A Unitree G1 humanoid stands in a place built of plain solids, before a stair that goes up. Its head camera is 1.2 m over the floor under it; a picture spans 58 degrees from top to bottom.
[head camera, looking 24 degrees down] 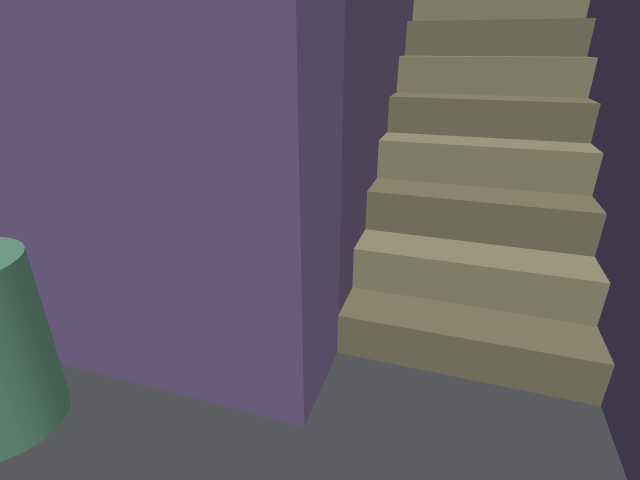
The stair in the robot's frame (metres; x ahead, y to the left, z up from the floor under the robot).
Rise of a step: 0.19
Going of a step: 0.24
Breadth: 1.00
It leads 18 degrees to the right of straight ahead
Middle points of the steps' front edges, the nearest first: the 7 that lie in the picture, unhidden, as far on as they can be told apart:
1.35 -0.55 0.19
1.59 -0.63 0.38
1.82 -0.70 0.58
2.05 -0.77 0.77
2.28 -0.85 0.96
2.52 -0.93 1.15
2.75 -1.00 1.34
